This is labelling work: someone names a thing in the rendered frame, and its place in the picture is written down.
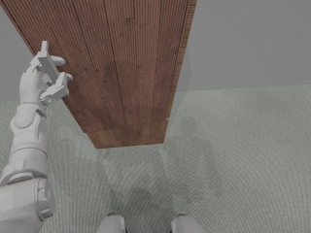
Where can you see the robot left forearm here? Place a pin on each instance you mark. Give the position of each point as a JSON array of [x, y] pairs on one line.
[[29, 152]]

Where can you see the right robot shin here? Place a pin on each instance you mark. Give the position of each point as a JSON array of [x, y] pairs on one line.
[[181, 214]]

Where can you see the robot left hand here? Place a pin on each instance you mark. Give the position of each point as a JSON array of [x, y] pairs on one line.
[[41, 91]]

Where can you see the left robot upper arm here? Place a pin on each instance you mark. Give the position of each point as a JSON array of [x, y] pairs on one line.
[[25, 206]]

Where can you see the robot left thigh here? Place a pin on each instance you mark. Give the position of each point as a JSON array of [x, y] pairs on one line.
[[112, 224]]

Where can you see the cupboard door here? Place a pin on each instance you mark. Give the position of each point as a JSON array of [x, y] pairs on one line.
[[122, 54]]

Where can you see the handle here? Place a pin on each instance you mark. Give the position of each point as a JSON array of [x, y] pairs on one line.
[[47, 63]]

